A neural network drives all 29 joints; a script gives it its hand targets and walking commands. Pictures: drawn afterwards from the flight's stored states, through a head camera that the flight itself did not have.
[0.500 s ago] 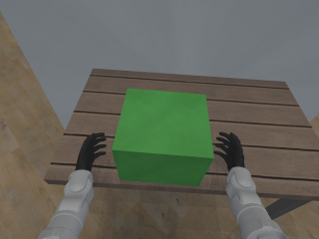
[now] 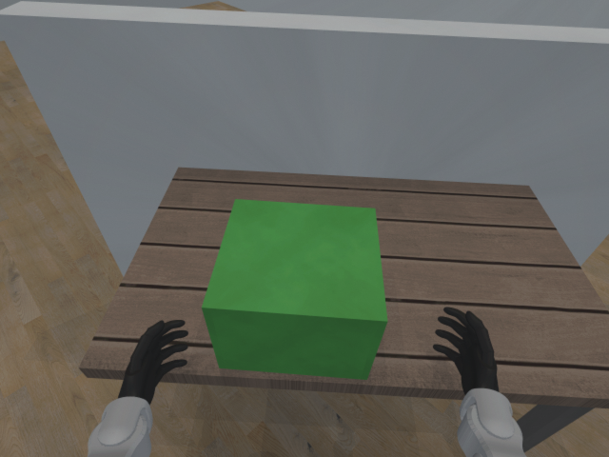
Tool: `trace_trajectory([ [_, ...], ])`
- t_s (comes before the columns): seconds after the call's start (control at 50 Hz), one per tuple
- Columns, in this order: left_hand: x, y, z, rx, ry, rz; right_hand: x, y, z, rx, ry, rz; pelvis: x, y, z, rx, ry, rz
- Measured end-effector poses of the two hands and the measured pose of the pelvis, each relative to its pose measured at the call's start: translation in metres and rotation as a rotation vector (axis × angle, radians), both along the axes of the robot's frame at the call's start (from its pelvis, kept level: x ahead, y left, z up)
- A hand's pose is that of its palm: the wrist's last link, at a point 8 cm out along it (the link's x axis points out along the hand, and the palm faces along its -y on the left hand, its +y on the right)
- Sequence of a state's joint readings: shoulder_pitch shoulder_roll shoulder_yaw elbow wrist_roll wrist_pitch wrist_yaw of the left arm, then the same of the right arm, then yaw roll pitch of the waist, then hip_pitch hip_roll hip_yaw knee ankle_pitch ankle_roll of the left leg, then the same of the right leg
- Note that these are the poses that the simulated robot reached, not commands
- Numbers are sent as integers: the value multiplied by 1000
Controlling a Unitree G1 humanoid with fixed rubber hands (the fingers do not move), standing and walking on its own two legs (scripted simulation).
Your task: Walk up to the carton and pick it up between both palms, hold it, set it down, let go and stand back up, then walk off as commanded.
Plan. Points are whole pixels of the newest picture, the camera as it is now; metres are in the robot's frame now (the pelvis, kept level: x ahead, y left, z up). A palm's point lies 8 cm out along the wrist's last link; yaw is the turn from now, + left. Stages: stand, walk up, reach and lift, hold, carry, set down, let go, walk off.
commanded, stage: set down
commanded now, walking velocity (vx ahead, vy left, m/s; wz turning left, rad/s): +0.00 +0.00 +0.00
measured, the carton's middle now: (298, 286) +0.40 -0.01 -0.01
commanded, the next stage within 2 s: let go in 1.72 s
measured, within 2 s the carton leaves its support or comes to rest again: neither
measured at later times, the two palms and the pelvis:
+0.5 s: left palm (129, 412) +0.22 +0.21 -0.02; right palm (465, 405) +0.21 -0.22 -0.01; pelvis +0.01 +0.00 +0.00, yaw +0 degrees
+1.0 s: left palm (129, 431) +0.21 +0.21 -0.04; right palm (468, 418) +0.20 -0.22 -0.02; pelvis +0.02 +0.00 +0.00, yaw +0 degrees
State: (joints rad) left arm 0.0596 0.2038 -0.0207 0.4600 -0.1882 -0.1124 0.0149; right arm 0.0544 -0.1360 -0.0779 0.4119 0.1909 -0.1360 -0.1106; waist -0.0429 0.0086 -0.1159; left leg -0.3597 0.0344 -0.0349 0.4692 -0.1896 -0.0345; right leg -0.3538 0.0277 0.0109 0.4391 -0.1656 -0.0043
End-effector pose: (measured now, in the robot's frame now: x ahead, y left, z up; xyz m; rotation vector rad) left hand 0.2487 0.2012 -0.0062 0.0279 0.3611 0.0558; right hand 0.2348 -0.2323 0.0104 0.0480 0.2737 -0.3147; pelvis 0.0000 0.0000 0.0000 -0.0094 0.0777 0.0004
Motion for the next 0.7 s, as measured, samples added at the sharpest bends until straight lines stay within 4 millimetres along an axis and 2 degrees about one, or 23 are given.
trace_trajectory([
  [0.06, 0, 6, 0, 6, -4, 3, -1, 6, 3, -11, 7, 26, 1, 0, 0, 1, -3, 1],
  [0.16, -11, 11, 3, -2, -23, 6, -12, 17, -2, -23, 48, 70, 6, -1, 1, 4, -19, 2],
  [0.34, -29, 13, -12, -4, 87, 15, -29, 17, -19, -19, 129, 73, 9, -1, 2, 5, -31, 3],
  [0.7, -26, 10, -19, 3, 154, 23, -23, 15, -25, -42, 160, 108, 19, -4, 2, 9, -31, 4],
])
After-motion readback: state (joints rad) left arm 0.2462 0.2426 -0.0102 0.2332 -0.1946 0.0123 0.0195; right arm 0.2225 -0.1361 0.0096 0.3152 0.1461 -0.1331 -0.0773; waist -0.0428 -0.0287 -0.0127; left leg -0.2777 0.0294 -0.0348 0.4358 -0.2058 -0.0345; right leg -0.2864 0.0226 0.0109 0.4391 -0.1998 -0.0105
